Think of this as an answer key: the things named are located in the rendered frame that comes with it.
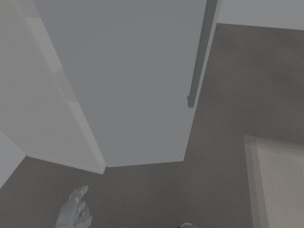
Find fridge door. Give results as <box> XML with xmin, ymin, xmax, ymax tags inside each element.
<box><xmin>32</xmin><ymin>0</ymin><xmax>222</xmax><ymax>167</ymax></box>

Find handle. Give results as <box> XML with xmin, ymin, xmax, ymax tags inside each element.
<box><xmin>187</xmin><ymin>0</ymin><xmax>218</xmax><ymax>108</ymax></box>

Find robot left hand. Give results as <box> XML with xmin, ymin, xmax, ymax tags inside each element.
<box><xmin>55</xmin><ymin>185</ymin><xmax>92</xmax><ymax>228</ymax></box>

